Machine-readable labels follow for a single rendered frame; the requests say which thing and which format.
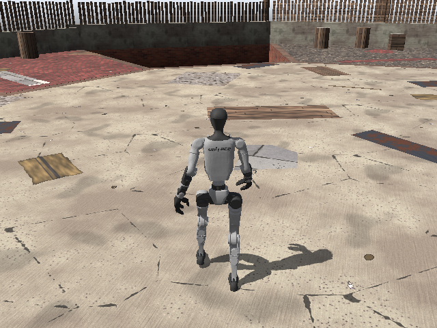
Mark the left robot upper arm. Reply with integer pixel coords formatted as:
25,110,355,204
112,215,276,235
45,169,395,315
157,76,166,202
186,137,205,177

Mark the right robot upper arm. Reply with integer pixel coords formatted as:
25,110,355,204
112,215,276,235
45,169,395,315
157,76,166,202
232,137,251,174

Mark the left robot hand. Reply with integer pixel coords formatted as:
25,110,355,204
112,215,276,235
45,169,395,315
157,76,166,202
174,196,189,215

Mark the right robot hand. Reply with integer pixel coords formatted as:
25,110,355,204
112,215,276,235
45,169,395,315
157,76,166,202
236,178,252,190

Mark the left robot forearm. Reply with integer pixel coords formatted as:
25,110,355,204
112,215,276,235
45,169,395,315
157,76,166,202
176,166,192,199

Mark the robot thigh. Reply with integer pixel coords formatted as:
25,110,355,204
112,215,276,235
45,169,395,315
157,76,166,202
196,190,210,228
228,192,242,247

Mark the right robot forearm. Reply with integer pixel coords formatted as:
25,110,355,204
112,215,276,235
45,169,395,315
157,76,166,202
243,164,252,182

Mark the right robot thigh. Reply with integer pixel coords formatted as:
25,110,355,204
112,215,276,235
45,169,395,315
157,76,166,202
228,192,242,247

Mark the left robot thigh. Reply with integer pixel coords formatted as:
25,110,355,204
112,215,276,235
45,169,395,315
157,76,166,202
196,190,210,228

